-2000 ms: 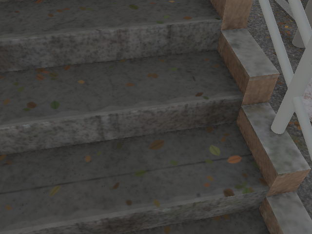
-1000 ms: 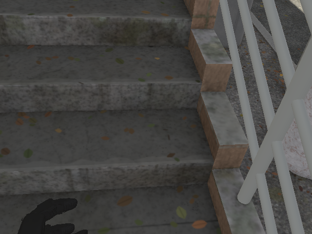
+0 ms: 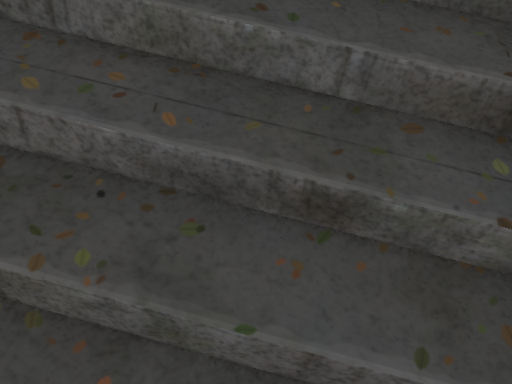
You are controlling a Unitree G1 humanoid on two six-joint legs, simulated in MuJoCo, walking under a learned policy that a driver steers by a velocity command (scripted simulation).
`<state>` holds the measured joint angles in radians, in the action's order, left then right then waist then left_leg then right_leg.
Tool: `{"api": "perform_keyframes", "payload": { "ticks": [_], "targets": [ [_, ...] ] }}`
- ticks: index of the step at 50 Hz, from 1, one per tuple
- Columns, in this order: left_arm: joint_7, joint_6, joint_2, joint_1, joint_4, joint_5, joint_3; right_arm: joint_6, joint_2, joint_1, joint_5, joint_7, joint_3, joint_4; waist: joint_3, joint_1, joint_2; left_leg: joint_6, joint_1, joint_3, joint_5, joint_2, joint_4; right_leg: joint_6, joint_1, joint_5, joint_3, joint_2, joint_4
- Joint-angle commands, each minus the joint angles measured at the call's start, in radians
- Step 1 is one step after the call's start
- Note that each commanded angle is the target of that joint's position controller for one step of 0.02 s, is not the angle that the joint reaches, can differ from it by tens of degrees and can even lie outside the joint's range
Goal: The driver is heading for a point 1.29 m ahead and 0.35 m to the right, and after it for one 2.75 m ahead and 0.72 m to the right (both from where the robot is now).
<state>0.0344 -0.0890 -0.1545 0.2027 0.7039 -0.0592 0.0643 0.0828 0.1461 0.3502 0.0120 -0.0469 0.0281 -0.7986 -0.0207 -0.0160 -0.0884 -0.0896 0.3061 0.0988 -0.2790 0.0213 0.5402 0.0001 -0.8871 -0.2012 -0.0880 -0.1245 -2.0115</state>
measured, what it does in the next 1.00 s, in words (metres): walks ahead, turning right: right foot, then left foot 0.15 m higher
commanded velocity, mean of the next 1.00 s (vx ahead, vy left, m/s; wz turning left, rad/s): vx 0.25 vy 0.00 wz -0.39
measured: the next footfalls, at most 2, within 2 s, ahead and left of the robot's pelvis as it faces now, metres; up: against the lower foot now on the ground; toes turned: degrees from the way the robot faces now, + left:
right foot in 0.44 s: -0.08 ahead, -0.11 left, +0.00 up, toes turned -17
left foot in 0.86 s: +0.32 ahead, -0.03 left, +0.15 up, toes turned -17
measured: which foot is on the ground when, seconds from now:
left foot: down 0.00-0.42, up 0.44-0.84, down 0.86-1.00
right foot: up 0.00-0.42, down 0.44-0.88, up 0.90-1.00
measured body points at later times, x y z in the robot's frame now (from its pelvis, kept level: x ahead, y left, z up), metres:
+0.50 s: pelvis -0.04 -0.03 -0.01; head -0.05 -0.05 +0.44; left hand +0.13 +0.19 -0.11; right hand +0.01 -0.31 -0.13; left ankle -0.02 +0.08 -0.65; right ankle -0.12 -0.10 -0.73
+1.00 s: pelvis +0.20 -0.06 +0.08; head +0.23 -0.08 +0.53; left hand +0.41 +0.11 -0.03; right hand +0.22 -0.34 -0.04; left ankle +0.28 -0.02 -0.58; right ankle +0.03 -0.13 -0.46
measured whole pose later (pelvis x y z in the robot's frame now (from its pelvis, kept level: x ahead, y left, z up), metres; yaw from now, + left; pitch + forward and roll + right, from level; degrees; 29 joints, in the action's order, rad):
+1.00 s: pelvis +0.20 -0.06 +0.08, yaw -24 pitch +3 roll +3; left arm -0.01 0.11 -0.21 0.26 0.71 -0.03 0.08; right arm 0.04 0.19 0.18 0.02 0.00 0.07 -0.74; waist 0.02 0.00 -0.05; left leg -0.09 0.65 0.17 -0.45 0.01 1.05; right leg 0.07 -0.55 -0.17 -0.15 -0.08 -1.64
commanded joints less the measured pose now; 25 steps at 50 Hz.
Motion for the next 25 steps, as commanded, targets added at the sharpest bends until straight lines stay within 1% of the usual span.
{"api": "perform_keyframes", "payload": {
  "ticks": [1, 2, 3, 4, 5, 6, 7, 8, 9, 10, 11, 12, 13, 14, 15, 16, 17, 18, 19, 20, 21, 22, 23, 24, 25],
  "targets": [
    [0.008, 0.005, -0.038, -0.072, -0.095, -0.005, 0.004, 0.028, 0.133, 0.027, -0.005, -0.018, 0.029, 0.055, 0.002, -0.003, 0.167, -0.116, -0.22, -0.313, 0.091, -0.27, -0.206, -0.027, -0.179, -0.03, -0.029, 0.043, 0.053],
    [0.008, -0.001, -0.042, -0.064, -0.089, 0.003, 0.004, 0.032, 0.116, 0.015, -0.005, -0.023, 0.024, 0.062, 0.012, -0.001, 0.174, -0.128, -0.18, -0.298, 0.098, -0.27, -0.209, -0.031, -0.141, -0.026, -0.029, 0.045, 0.071],
    [0.016, -0.007, -0.05, -0.058, -0.09, 0.007, 0.005, 0.034, 0.131, 0.007, -0.001, -0.028, 0.027, 0.071, 0.021, 0.001, 0.16, -0.129, -0.152, -0.308, 0.106, -0.286, -0.222, -0.037, -0.101, -0.019, -0.037, 0.046, 0.085],
    [0.016, -0.01, -0.054, -0.061, -0.1, 0.006, 0.006, 0.035, 0.136, -0.007, -0.002, -0.031, 0.028, 0.084, 0.014, 0.008, 0.139, -0.137, -0.135, -0.3, 0.1, -0.302, -0.228, -0.038, -0.062, -0.013, -0.037, 0.054, 0.113],
    [0.017, -0.015, -0.066, -0.071, -0.113, 0.005, 0.009, 0.036, 0.166, -0.023, 0.0, -0.034, 0.036, 0.091, 0.009, 0.007, 0.143, -0.15, -0.13, -0.299, 0.099, -0.308, -0.237, -0.038, -0.034, -0.022, -0.027, 0.059, 0.122],
    [0.015, -0.018, -0.072, -0.073, -0.119, 0.007, 0.011, 0.031, 0.182, -0.024, -0.001, -0.035, 0.043, 0.087, 0.003, 0.003, 0.14, -0.16, -0.16, -0.294, 0.09, -0.321, -0.241, -0.038, -0.026, -0.021, -0.029, 0.065, 0.146],
    [0.008, -0.021, -0.072, -0.084, -0.135, 0.006, 0.014, 0.027, 0.186, -0.025, 0.001, -0.037, 0.047, 0.093, 0.01, 0.004, 0.137, -0.155, -0.161, -0.286, 0.071, -0.324, -0.248, -0.038, -0.019, -0.01, -0.013, 0.071, 0.177],
    [0.004, -0.021, -0.071, -0.069, -0.133, 0.009, 0.018, 0.023, 0.182, -0.034, 0.004, -0.038, 0.047, 0.101, 0.003, 0.005, 0.131, -0.157, -0.162, -0.276, 0.034, -0.328, -0.243, -0.039, 0.007, -0.008, -0.016, 0.074, 0.216],
    [-0.004, -0.018, -0.085, -0.068, -0.141, 0.02, 0.022, 0.019, 0.179, -0.061, 0.016, -0.041, 0.046, 0.124, 0.003, 0.009, 0.152, -0.154, -0.163, -0.263, -0.002, -0.33, -0.243, -0.038, 0.023, -0.006, 0.001, 0.09, 0.279],
    [-0.02, -0.011, -0.1, -0.074, -0.146, 0.017, 0.025, 0.014, 0.161, -0.073, 0.013, -0.047, 0.042, 0.141, -0.014, 0.006, 0.138, -0.149, -0.168, -0.232, -0.041, -0.323, -0.246, -0.039, 0.068, -0.021, 0.005, 0.104, 0.401],
    [-0.031, -0.01, -0.089, -0.082, -0.154, 0.028, 0.023, 0.007, 0.166, -0.083, 0.013, -0.053, 0.044, 0.147, -0.007, 0.001, 0.156, -0.138, -0.152, -0.204, -0.062, -0.317, -0.248, -0.034, 0.117, -0.045, 0.026, 0.114, 0.515],
    [-0.033, -0.008, -0.082, -0.097, -0.158, 0.034, 0.021, 0.002, 0.167, -0.093, 0.022, -0.055, 0.045, 0.163, -0.006, -0.005, 0.17, -0.131, -0.134, -0.185, -0.073, -0.323, -0.252, -0.03, 0.162, -0.078, 0.049, 0.127, 0.613],
    [-0.035, -0.007, -0.07, -0.093, -0.166, 0.034, 0.013, -0.008, 0.179, -0.096, 0.034, -0.051, 0.049, 0.172, -0.023, -0.012, 0.196, -0.125, -0.133, -0.171, -0.144, -0.325, -0.267, -0.017, 0.202, -0.121, 0.074, 0.142, 0.718],
    [-0.039, -0.007, -0.082, -0.084, -0.168, 0.037, 0.012, -0.015, 0.191, -0.093, 0.042, -0.046, 0.055, 0.191, -0.029, -0.021, 0.225, -0.114, -0.098, -0.149, -0.234, -0.327, -0.293, -0.004, 0.278, -0.206, 0.109, 0.141, 0.84],
    [-0.034, -0.009, -0.089, -0.066, -0.168, 0.053, 0.009, -0.018, 0.208, -0.103, 0.045, -0.037, 0.063, 0.193, -0.022, -0.014, 0.286, -0.103, -0.034, -0.114, -0.298, -0.32, -0.314, 0.013, 0.39, -0.286, 0.154, 0.138, 0.96],
    [-0.03, -0.01, -0.1, -0.069, -0.172, 0.069, 0.01, -0.026, 0.218, -0.099, 0.042, -0.027, 0.067, 0.193, -0.019, -0.024, 0.305, -0.106, -0.005, -0.097, -0.358, -0.326, -0.337, 0.028, 0.464, -0.381, 0.185, 0.136, 1.09],
    [-0.031, -0.009, -0.116, -0.063, -0.175, 0.076, 0.011, -0.039, 0.234, -0.081, 0.047, -0.013, 0.075, 0.183, -0.014, -0.035, 0.305, -0.109, 0.002, -0.103, -0.377, -0.338, -0.334, 0.041, 0.519, -0.396, 0.215, 0.123, 1.18],
    [-0.028, -0.004, -0.123, 0.005, -0.148, 0.072, 0.017, -0.052, 0.229, -0.045, 0.041, -0.004, 0.079, 0.169, -0.024, -0.026, 0.288, -0.103, -0.005, -0.104, -0.409, -0.347, -0.311, 0.066, 0.58, -0.386, 0.219, 0.12, 1.272],
    [-0.028, 0.005, -0.117, 0.049, -0.129, 0.063, 0.017, -0.063, 0.225, -0.049, 0.033, -0.002, 0.08, 0.158, 0.002, -0.009, 0.225, -0.085, 0.023, -0.094, -0.437, -0.338, -0.268, 0.092, 0.65, -0.267, 0.244, 0.11, 1.396],
    [-0.04, 0.021, -0.133, 0.111, -0.086, 0.06, 0.025, -0.081, 0.22, -0.04, 0.035, -0.004, 0.083, 0.145, 0.015, 0.007, 0.141, -0.052, 0.047, -0.037, -0.453, -0.291, -0.154, 0.119, 0.71, -0.299, 0.237, 0.067, 1.545],
    [-0.05, 0.045, -0.14, 0.195, -0.036, 0.049, 0.03, -0.094, 0.186, -0.057, 0.034, 0.005, 0.08, 0.131, 0.042, 0.043, -0.002, -0.023, 0.156, 0.079, -0.409, -0.216, 0.112, 0.134, 0.807, -0.272, 0.167, 0.075, 1.595],
    [-0.051, 0.066, -0.159, 0.252, -0.037, 0.055, 0.026, -0.089, 0.091, -0.169, 0.03, 0.022, 0.047, 0.176, 0.067, 0.105, -0.151, 0.025, 0.494, 0.122, -0.329, -0.132, 0.549, 0.167, 0.892, -0.394, -0.171, 0.245, 1.623],
    [-0.032, 0.074, -0.284, 0.221, -0.107, 0.054, 0.05, -0.068, 0.081, -0.341, 0.034, 0.048, 0.036, 0.294, 0.044, 0.153, -0.311, 0.102, 0.762, -0.043, -0.245, -0.05, 0.781, 0.309, 0.898, -0.561, -0.714, 0.448, 1.885],
    [-0.012, 0.088, -0.294, 0.159, -0.101, 0.052, 0.057, -0.039, 0.092, -0.428, 0.049, 0.06, 0.033, 0.332, 0.132, 0.12, -0.239, 0.123, 0.902, -0.101, -0.151, -0.088, 1.052, 0.386, 0.843, -0.684, -0.749, 0.488, 1.96],
    [-0.006, 0.104, -0.259, 0.159, -0.089, 0.049, 0.041, -0.02, 0.115, -0.457, 0.043, 0.061, 0.034, 0.318, 0.146, 0.112, -0.139, 0.129, 1.023, -0.107, -0.079, -0.087, 1.281, 0.394, 0.863, -0.609, -0.653, 0.462, 1.91]
  ]
}}
Keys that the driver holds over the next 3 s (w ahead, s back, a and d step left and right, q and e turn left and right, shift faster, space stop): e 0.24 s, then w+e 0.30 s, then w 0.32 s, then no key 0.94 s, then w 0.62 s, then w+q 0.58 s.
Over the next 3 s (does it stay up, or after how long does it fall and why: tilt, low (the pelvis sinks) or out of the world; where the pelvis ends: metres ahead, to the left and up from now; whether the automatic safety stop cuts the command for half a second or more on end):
stays up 0.77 -0.45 0.46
